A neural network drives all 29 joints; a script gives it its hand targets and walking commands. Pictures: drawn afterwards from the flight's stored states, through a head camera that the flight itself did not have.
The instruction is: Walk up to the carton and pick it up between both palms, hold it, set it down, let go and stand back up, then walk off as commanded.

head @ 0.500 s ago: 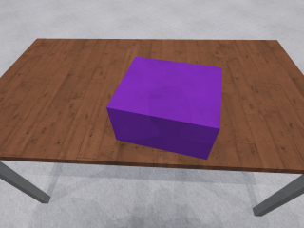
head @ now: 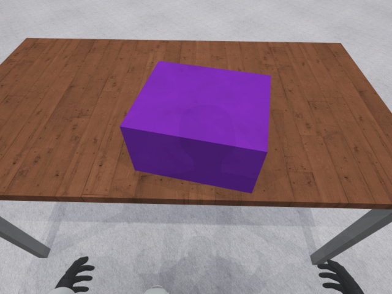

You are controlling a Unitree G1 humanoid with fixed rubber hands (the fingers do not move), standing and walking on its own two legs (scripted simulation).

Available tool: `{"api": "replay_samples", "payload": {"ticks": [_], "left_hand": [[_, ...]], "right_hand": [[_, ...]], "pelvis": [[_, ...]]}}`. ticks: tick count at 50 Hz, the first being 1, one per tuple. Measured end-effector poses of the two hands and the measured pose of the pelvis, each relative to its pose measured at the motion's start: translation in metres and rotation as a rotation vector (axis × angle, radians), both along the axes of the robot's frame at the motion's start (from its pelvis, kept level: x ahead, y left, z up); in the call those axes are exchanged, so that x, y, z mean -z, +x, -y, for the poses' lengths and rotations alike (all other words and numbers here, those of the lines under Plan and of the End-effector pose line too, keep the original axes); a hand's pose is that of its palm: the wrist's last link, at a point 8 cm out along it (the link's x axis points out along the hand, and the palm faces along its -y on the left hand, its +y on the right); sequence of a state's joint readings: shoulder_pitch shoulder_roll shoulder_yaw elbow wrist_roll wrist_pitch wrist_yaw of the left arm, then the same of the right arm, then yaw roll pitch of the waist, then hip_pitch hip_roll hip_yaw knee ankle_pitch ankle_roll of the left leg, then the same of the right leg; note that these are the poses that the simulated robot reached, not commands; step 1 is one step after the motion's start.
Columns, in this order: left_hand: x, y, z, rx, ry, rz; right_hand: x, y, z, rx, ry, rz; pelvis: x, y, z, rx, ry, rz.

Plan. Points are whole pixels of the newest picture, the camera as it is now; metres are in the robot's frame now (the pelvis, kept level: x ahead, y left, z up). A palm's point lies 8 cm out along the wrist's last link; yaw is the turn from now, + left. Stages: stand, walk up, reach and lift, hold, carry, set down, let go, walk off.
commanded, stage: reach and lift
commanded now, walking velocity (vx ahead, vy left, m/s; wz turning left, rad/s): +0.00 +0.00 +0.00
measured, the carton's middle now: (202, 123) +0.52 +0.00 +0.04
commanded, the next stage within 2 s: none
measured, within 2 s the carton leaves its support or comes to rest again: neither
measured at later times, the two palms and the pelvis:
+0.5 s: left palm out of the picture +0.16 +0.28 -0.04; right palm out of the picture +0.12 -0.23 -0.02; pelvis -0.03 +0.01 +0.03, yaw -1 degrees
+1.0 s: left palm (34, 267) +0.20 +0.30 +0.01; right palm (340, 289) +0.14 -0.20 +0.04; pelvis -0.02 +0.05 +0.04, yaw -4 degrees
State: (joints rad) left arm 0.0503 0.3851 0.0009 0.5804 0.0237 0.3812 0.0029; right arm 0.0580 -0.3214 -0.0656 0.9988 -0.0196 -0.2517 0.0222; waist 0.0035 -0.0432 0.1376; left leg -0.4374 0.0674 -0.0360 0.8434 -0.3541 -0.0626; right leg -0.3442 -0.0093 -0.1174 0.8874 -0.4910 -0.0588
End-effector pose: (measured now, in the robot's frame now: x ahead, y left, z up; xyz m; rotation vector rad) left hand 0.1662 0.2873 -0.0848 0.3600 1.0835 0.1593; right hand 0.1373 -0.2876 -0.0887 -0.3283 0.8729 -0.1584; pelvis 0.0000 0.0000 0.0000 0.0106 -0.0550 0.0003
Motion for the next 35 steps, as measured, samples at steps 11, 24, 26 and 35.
{"api": "replay_samples", "payload": {"ticks": [11, 24, 26, 35], "left_hand": [[-0.009, -0.002, 0.019, 0.023, -0.075, 0.065], [-0.042, -0.013, 0.007, 0.033, -0.117, 0.203], [-0.047, -0.008, 0.004, 0.037, -0.129, 0.233], [-0.076, 0.023, -0.011, 0.083, -0.160, 0.370]], "right_hand": [[-0.036, 0.003, -0.006, 0.031, -0.041, 0.118], [-0.064, -0.016, -0.052, 0.083, 0.007, 0.201], [-0.067, -0.020, -0.060, 0.099, 0.013, 0.209], [-0.097, -0.016, -0.086, 0.117, 0.004, 0.286]], "pelvis": [[-0.015, -0.013, 0.011, 0.003, 0.021, 0.006], [-0.028, -0.029, -0.006, 0.016, 0.022, 0.053], [-0.028, -0.029, -0.011, 0.023, 0.023, 0.061], [-0.030, -0.026, -0.041, 0.058, 0.016, 0.089]]}}
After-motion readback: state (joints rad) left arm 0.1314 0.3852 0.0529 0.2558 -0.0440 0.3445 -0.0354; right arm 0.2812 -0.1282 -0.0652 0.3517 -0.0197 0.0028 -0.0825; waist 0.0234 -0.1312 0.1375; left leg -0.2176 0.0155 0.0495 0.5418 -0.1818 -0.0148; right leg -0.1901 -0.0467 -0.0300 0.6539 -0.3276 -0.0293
